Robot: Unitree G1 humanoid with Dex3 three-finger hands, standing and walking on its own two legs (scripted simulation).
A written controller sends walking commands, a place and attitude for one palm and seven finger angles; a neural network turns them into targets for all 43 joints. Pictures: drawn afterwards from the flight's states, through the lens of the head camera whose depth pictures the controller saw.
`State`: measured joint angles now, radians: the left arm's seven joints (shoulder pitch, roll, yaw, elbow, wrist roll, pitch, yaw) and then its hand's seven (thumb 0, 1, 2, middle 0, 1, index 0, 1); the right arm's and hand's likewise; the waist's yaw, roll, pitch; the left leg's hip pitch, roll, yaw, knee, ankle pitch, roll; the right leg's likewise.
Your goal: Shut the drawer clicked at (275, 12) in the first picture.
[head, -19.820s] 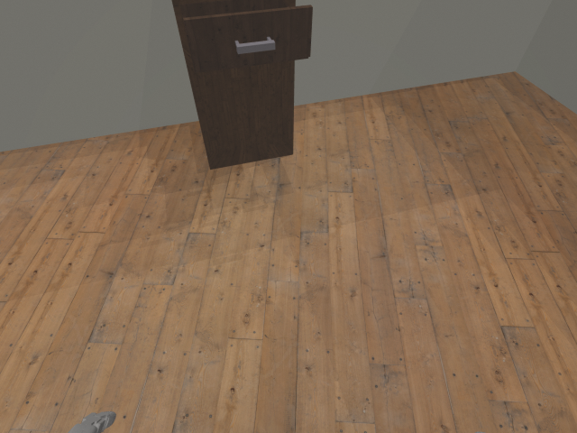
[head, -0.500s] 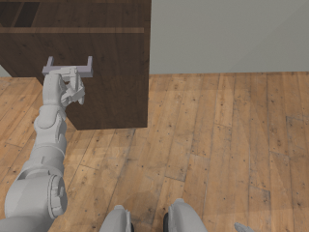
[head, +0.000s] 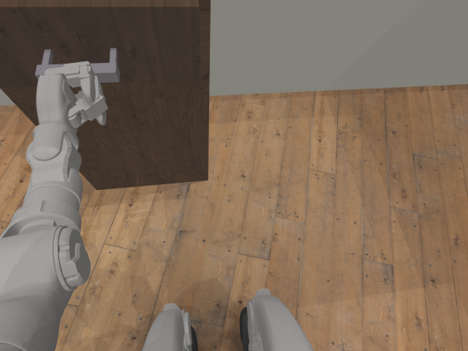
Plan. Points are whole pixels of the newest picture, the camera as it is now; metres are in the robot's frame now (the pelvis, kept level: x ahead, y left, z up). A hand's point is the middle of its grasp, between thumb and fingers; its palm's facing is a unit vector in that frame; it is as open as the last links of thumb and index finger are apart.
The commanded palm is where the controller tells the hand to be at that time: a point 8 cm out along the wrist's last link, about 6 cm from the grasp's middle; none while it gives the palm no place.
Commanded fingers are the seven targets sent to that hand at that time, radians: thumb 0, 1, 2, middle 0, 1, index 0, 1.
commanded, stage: push the drawer shut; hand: left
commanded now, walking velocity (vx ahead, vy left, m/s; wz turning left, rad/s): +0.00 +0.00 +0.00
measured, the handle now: (80, 64) +0.59 +0.21 +0.06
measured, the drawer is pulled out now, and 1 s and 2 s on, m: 0.06 0.00 0.00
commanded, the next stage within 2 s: pull the fist back off the drawer in 0.84 s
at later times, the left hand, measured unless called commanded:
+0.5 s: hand (105, 69) +0.58 +0.17 +0.06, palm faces +0.03 -1.00 -0.02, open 3.3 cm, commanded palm +0.57 +0.21 +0.06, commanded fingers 0.00 0.90 0.90 -1.40 -1.60 -1.40 -1.60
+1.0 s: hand (97, 66) +0.58 +0.18 +0.06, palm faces +0.03 -1.00 -0.04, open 3.2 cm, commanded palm +0.61 +0.19 +0.06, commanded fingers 0.00 0.90 0.90 -1.40 -1.60 -1.40 -1.60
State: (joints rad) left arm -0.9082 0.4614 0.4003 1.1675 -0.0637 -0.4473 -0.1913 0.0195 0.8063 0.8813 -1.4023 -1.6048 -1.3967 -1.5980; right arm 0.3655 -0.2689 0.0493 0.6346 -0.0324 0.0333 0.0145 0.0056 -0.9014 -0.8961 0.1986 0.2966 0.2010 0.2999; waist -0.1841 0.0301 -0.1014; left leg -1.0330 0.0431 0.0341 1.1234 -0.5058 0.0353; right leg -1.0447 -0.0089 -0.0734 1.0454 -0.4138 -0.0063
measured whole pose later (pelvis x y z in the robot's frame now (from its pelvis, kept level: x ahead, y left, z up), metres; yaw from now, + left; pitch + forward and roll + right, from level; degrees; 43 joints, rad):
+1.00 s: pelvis -0.02 +0.00 -0.03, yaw +0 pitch +31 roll -6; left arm -1.33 0.73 0.36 1.40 0.05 -0.31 -0.16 0.05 0.67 0.96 -1.40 -1.60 -1.40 -1.60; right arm 0.40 -0.28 0.11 0.65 -0.07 -0.01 0.01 0.00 -0.90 -0.90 0.20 0.30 0.20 0.30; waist -0.31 0.05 -0.08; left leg -1.29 0.05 -0.04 1.24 -0.49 0.03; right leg -1.25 0.00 -0.14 1.10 -0.38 -0.02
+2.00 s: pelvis +0.05 +0.00 +0.04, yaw -1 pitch +22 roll -3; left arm -0.58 0.37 0.34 0.75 -0.15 -0.31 -0.18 0.01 0.90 0.90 -1.40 -1.60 -1.39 -1.60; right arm 0.38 -0.26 0.03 0.56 0.01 0.10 0.04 0.00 -0.90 -0.90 0.20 0.30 0.20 0.30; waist -0.12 0.04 -0.11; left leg -0.81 0.05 0.04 0.92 -0.49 0.03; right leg -0.82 0.02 -0.05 0.83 -0.39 0.00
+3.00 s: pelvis +0.04 -0.01 +0.09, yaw +1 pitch -5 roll -1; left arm 0.55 0.33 0.29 -0.47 -0.06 -0.10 0.10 0.01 0.89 0.90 -1.41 -1.60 -1.40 -1.60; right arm 0.22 -0.24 0.02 0.63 0.00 -0.10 -0.06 0.01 -0.90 -0.90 0.20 0.30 0.20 0.30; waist 0.07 0.09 0.02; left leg -0.06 0.02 0.04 0.42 -0.29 0.01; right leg -0.09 0.01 -0.06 0.39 -0.22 -0.02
